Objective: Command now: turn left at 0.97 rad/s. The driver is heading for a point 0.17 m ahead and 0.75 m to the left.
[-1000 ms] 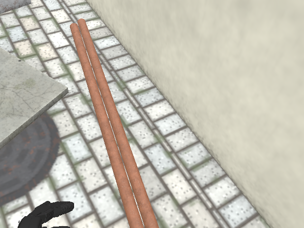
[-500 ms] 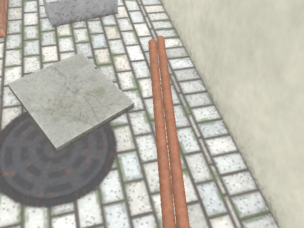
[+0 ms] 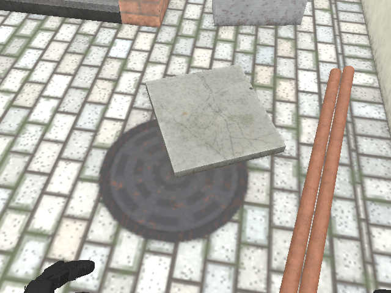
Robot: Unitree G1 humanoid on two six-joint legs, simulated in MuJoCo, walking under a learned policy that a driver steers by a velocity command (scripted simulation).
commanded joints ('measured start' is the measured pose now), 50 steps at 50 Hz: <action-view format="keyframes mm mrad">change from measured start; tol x32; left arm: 1 126 201 79 -32 30 -12 -9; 50 314 205 20 44 19 -65 -18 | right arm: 1 -8 -99 -34 -126 34 -12 8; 50 -20 -85 15 -39 -86 -66 160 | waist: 1 31 -298 -194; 19 11 222 -139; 50 35 -158 -6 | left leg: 1 -204 10 25 187 -45 22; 2 -345 2 111 436 -465 -39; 6 -338 151 273 752 -244 -70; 17 274 162 535 -116 206 0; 19 529 447 85 61 1007 219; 26 231 347 -80 -265 -458 223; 39 -275 170 -93 -148 -469 153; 43 -652 35 240 630 -292 57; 50 -582 156 365 790 45 6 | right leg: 1 378 -296 350 -363 427 -227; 15 243 -376 -150 -283 325 -141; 20 -372 -151 -1 668 -206 12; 33 -160 -89 36 -111 300 64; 40 503 -104 -32 -319 179 33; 43 477 -576 700 -687 -488 -84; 50 386 -368 70 -648 -22 -71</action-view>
